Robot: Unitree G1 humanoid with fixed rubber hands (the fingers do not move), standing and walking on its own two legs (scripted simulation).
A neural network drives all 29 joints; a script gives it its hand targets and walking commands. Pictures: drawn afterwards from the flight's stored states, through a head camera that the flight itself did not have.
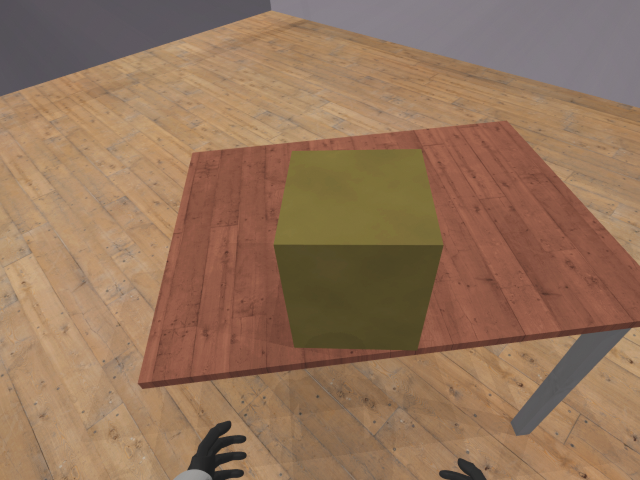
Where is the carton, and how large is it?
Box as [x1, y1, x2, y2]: [274, 149, 443, 350]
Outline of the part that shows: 420,149 292,151 274,239 274,249 294,347 416,350 443,245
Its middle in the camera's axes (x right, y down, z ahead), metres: +0.05 +0.02 +0.63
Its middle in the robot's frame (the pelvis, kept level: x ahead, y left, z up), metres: +0.48 -0.02 +0.01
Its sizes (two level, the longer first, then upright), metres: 0.210 0.205 0.251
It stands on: a table, 0.67 m high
